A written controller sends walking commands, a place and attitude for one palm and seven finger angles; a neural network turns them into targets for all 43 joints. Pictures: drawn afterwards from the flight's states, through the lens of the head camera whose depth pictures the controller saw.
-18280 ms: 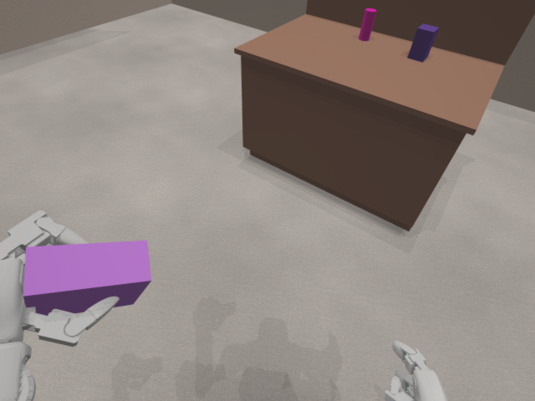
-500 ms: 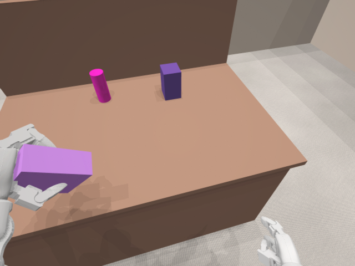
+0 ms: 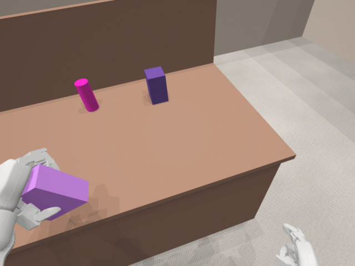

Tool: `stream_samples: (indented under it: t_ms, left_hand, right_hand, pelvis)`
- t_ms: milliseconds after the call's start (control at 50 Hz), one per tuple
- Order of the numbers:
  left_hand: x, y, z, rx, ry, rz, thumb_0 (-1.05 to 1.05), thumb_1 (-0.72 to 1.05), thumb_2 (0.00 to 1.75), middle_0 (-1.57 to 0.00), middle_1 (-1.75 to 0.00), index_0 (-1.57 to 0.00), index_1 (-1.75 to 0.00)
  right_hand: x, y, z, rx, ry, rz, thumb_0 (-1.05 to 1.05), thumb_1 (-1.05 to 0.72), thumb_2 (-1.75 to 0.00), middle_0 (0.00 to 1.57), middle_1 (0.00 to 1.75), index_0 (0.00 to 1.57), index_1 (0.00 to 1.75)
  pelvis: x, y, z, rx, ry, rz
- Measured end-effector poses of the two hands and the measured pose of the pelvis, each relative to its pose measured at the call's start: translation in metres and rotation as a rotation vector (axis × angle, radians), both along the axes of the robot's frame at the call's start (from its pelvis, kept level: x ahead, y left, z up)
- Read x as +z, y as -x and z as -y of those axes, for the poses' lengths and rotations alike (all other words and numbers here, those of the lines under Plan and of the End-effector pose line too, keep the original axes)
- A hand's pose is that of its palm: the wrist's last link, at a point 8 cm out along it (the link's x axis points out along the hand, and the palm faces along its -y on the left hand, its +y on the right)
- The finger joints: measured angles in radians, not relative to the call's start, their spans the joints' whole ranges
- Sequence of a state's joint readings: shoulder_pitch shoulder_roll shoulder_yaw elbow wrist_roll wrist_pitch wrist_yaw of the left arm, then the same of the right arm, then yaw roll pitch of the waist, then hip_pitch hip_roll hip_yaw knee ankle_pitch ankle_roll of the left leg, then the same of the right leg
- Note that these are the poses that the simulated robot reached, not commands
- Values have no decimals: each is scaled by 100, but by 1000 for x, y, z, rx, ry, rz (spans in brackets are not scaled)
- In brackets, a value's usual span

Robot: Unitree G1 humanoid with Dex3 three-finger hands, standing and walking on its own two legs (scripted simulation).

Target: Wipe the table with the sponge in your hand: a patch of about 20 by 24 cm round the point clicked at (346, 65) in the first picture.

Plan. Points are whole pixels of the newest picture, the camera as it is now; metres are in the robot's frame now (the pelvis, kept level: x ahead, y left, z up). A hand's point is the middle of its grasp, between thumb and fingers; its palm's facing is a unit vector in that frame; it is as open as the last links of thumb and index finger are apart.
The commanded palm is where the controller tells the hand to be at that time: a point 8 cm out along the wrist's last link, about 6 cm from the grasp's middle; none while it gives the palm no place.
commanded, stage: turn the palm down, sponge in hand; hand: left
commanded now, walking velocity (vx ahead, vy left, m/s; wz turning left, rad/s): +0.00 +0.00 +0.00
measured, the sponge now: (54, 197) +0.22 +0.28 +0.09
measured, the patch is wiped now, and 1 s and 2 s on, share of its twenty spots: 0.00 0.00 0.00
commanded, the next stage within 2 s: move the sponge above the wiping area in 1.22 s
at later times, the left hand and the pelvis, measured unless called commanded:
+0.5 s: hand (36, 187) +0.22 +0.31 +0.11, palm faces +0.07 -0.23 -0.97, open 9.3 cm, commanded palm +0.20 +0.31 +0.18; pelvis +0.01 +0.03 +0.01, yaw +0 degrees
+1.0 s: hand (26, 187) +0.22 +0.34 +0.11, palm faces +0.01 -0.08 -1.00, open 9.3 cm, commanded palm +0.19 +0.33 +0.17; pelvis +0.00 +0.05 +0.02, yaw +0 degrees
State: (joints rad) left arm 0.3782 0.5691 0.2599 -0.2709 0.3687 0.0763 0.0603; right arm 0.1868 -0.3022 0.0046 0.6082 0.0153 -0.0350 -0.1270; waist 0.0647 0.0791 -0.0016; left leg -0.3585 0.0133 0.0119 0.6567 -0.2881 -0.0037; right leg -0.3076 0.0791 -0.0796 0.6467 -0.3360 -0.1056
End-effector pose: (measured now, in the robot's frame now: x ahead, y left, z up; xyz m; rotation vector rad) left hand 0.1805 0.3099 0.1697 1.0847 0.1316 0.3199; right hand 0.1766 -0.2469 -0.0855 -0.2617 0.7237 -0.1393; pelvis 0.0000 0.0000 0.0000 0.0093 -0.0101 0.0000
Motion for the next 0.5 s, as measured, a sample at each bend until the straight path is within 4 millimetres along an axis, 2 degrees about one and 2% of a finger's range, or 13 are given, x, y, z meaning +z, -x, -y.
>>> stream_samples:
  t_ms: [60, 160, 280, 500]
  left_hand:
    - [-5, -5, 4, -21, -31, -15, 0, -42, 104, -81, -137, -81, -138]
    - [-2, -13, 9, -36, -91, 2, 0, -42, 104, -81, -137, -81, -138]
    - [2, -18, -1, 33, -132, -33, 0, -42, 104, -81, -137, -81, -138]
    - [-10, -19, -9, 47, -203, -144, 0, -42, 104, -81, -138, -81, -138]
  right_hand:
    - [1, -5, -3, -3, 0, 7, 1, -91, -90, 20, 30, 20, 30]
    - [6, -17, -17, 1, -27, 33, 1, -91, -90, 20, 30, 20, 30]
    - [14, -33, -39, 25, -68, 53, 1, -91, -90, 20, 30, 20, 30]
    - [27, -55, -72, 100, -74, 62, 1, -91, -90, 20, 30, 20, 30]
  pelvis:
    - [0, -1, -2, -2, 1, -1]
    - [2, -5, -8, -8, 1, -5]
    - [7, -8, -16, -10, 0, 1]
    - [14, -7, -31, -1, 10, 24]
